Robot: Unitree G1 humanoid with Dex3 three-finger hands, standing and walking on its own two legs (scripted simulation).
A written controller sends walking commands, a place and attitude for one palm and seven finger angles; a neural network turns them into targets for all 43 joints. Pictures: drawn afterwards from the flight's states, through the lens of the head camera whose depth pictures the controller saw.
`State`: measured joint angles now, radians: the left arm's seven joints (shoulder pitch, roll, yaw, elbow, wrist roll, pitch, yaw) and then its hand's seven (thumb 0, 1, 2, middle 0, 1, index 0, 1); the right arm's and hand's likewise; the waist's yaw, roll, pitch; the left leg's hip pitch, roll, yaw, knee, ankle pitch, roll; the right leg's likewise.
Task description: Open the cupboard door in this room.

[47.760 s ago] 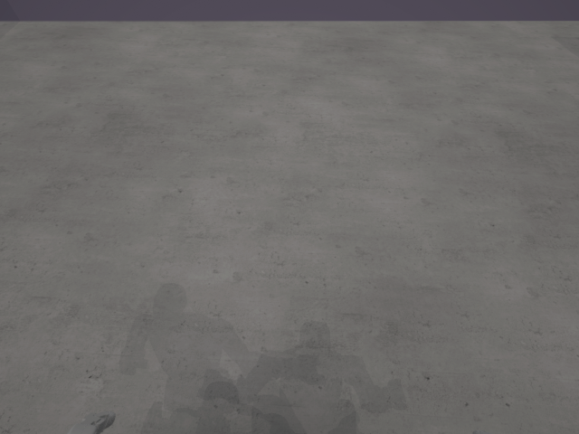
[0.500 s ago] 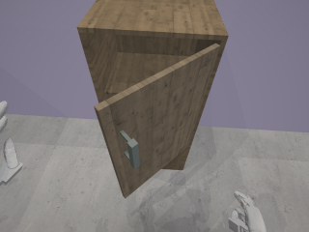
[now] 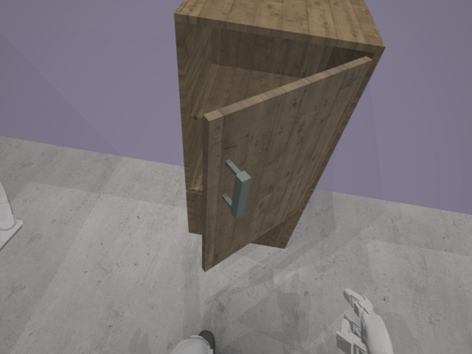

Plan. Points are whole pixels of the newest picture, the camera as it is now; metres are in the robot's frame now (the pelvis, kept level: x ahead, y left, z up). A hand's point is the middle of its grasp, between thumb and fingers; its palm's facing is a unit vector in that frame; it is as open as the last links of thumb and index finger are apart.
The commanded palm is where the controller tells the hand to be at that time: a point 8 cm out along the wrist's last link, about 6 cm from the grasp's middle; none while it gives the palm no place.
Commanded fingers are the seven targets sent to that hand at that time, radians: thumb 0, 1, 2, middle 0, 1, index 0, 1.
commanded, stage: step back with the hand held close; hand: left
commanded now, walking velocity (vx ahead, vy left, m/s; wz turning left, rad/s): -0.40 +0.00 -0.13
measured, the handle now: (233, 189) +0.41 +0.04 +0.02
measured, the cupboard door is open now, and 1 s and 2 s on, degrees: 44 44 44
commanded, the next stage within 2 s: stop stepping back and stand still in 0.06 s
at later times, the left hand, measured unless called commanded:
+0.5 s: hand out of the picture +0.12 +0.26 +0.19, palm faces +0.26 -0.85 -0.45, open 7.4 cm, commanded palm +0.07 +0.31 +0.19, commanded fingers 0.00 0.90 0.90 -0.20 -0.30 -0.20 -0.30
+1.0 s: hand out of the picture +0.10 +0.27 +0.18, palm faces +0.35 -0.79 -0.50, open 7.4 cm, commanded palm +0.04 +0.32 +0.19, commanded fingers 0.00 0.90 0.90 -0.20 -0.30 -0.20 -0.30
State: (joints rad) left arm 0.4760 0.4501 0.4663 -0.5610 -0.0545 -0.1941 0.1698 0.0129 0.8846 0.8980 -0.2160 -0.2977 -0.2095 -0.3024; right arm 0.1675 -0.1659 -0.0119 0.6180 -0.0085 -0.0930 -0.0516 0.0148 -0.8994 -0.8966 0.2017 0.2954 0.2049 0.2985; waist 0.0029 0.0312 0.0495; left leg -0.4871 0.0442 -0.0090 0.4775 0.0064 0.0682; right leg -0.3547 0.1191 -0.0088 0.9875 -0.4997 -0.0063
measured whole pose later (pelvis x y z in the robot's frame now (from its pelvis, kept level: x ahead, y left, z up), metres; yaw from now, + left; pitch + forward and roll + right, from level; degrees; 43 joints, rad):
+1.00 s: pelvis -0.13 +0.03 +0.00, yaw -5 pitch -2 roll +0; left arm 0.54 0.44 0.45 -0.49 -0.04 -0.20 0.15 0.01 0.89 0.90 -0.21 -0.30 -0.21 -0.30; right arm 0.24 -0.17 0.02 0.63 0.00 -0.15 -0.05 0.01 -0.90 -0.90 0.20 0.30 0.20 0.30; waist -0.04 0.00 0.04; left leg -0.27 0.08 0.03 0.59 -0.29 -0.05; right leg -0.23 0.04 -0.08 0.58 -0.31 -0.04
